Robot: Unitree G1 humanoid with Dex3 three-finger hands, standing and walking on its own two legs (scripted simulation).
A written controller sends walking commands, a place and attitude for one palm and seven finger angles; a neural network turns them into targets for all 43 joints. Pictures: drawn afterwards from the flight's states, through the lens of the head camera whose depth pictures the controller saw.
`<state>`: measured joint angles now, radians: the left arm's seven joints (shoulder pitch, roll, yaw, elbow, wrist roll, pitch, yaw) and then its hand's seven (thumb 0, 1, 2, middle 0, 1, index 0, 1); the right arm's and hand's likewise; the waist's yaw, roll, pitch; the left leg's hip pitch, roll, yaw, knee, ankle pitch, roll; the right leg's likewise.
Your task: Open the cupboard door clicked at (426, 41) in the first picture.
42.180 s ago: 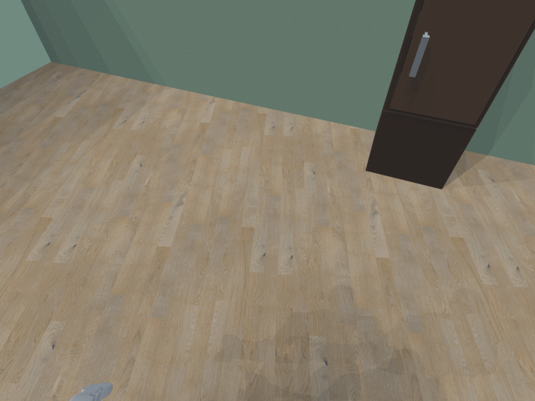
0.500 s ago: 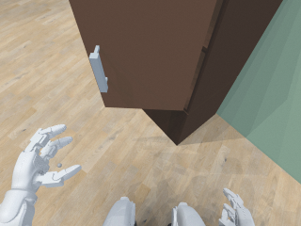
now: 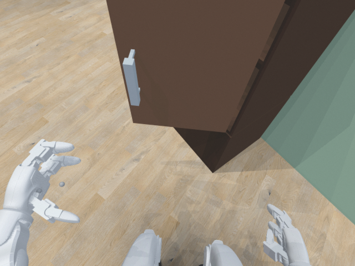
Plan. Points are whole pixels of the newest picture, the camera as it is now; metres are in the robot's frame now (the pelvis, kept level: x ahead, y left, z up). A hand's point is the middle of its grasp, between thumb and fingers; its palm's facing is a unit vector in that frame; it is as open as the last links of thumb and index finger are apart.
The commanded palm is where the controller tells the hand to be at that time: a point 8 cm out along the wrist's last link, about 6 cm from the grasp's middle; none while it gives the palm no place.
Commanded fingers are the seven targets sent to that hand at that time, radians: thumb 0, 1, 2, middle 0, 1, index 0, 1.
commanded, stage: raise the hand with hooked fingers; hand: left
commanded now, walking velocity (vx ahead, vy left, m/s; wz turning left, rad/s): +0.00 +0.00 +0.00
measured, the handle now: (134, 78) +0.58 +0.18 +0.02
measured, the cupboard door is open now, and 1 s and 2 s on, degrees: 48 48 48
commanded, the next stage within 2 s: move the hooked fingers beside the handle in 0.76 s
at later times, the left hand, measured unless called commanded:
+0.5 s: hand (63, 170) +0.29 +0.26 +0.04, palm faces -0.02 -1.00 -0.05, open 14.0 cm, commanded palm +0.27 +0.31 +0.04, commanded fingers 0.00 -0.50 0.30 -0.30 -1.20 -0.30 -1.20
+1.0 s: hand (69, 164) +0.30 +0.26 +0.04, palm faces -0.02 -1.00 -0.05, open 14.0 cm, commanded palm +0.29 +0.30 +0.04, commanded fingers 0.00 -0.50 0.30 -0.30 -1.20 -0.30 -1.20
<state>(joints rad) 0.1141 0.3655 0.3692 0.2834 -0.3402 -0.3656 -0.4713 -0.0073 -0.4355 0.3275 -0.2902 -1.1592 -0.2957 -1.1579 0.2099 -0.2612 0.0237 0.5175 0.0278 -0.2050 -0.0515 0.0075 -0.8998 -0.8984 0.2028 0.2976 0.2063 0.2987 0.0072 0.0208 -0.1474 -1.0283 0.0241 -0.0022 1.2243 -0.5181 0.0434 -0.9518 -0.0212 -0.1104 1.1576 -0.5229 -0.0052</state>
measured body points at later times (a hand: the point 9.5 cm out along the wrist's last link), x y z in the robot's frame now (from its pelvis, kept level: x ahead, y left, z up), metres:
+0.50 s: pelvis +0.00 -0.01 +0.00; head +0.10 +0.01 +0.44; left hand +0.28 +0.32 +0.04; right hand +0.15 -0.27 -0.08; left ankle +0.04 +0.09 -0.64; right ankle +0.02 -0.13 -0.64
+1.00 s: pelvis +0.00 -0.01 -0.01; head +0.11 +0.01 +0.43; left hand +0.30 +0.31 +0.04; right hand +0.17 -0.26 -0.09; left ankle +0.04 +0.09 -0.64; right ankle +0.02 -0.13 -0.64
